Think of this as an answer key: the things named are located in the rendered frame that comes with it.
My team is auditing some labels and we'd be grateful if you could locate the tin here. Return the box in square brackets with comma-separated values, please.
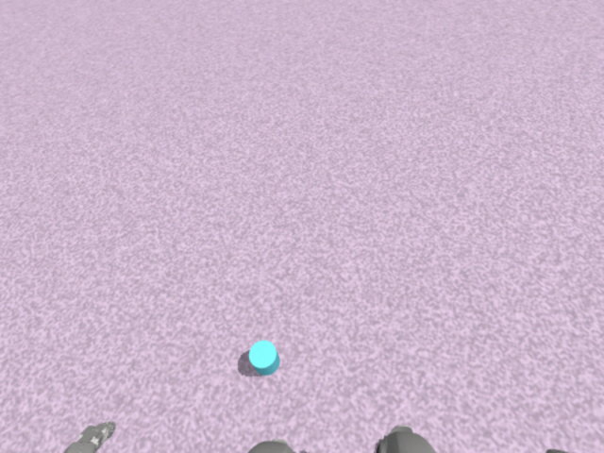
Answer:
[249, 341, 279, 376]

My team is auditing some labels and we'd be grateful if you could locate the left robot hand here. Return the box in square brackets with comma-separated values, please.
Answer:
[64, 422, 116, 453]

